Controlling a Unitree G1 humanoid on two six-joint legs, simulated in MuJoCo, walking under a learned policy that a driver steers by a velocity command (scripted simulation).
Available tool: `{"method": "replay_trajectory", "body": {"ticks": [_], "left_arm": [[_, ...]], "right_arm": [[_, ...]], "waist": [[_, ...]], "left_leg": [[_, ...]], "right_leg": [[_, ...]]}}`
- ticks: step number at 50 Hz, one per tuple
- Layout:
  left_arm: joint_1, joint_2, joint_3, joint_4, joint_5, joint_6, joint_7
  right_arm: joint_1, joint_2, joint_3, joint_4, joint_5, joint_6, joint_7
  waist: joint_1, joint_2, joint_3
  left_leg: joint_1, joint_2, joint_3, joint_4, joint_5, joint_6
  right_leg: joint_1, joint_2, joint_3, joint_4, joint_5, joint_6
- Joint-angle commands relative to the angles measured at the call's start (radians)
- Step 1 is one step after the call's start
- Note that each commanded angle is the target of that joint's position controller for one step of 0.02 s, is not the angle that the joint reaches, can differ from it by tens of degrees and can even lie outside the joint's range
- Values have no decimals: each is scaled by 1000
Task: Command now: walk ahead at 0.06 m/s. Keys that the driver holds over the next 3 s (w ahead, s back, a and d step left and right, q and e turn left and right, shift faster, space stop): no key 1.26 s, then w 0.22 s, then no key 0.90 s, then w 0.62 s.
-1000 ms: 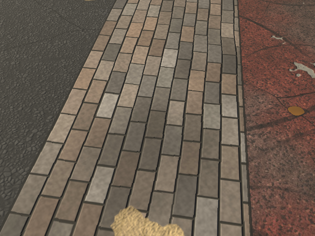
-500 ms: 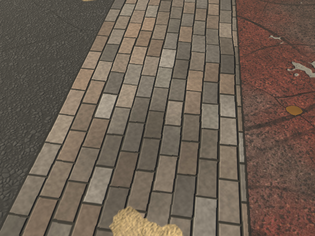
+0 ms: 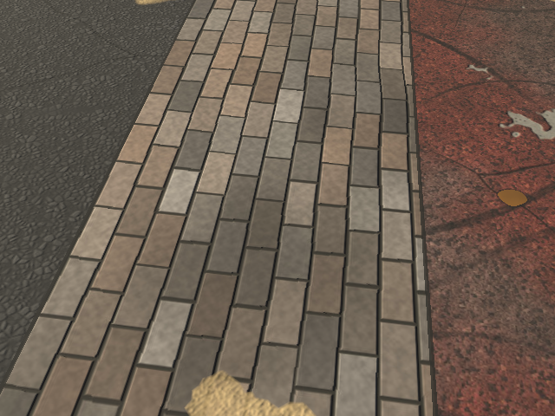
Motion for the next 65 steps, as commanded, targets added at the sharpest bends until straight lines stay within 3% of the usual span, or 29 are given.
{"method": "replay_trajectory", "body": {"ticks": [1,4,15,40,63,64,65], "left_arm": [[46,93,10,-27,-4,-13,-2],[55,88,7,-25,-5,1,-3],[54,78,11,-21,-5,19,4],[93,50,17,-2,-2,14,11],[131,28,17,-5,-4,9,10],[150,16,15,6,-3,11,11],[155,29,20,8,-9,13,14]], "right_arm": [[36,-98,-11,-19,6,-13,5],[41,-97,-8,-15,8,-6,7],[32,-85,-12,-1,7,17,-2],[55,-63,-15,17,5,21,-12],[105,-40,-12,17,6,16,-14],[126,-27,-8,28,5,17,-15],[131,-32,-11,30,11,18,-17]], "waist": [[5,31,-8],[3,16,-29],[-1,7,7],[-4,4,52],[-4,4,56],[-4,2,30],[-3,-6,43]], "left_leg": [[8,20,-14,-84,363,38],[34,24,-14,-82,426,38],[44,21,-8,-118,386,28],[-7,15,2,-153,189,18],[-26,17,4,-154,167,15],[-15,6,17,-156,76,17],[-36,-16,36,-136,-69,26]], "right_leg": [[16,-4,-3,-73,281,-17],[47,-11,2,-70,350,-20],[57,-16,4,-109,335,-12],[7,-14,6,-152,166,-15],[-11,-15,12,-161,144,-24],[0,-7,4,-168,44,-26],[-15,4,2,-168,-117,-38]]}}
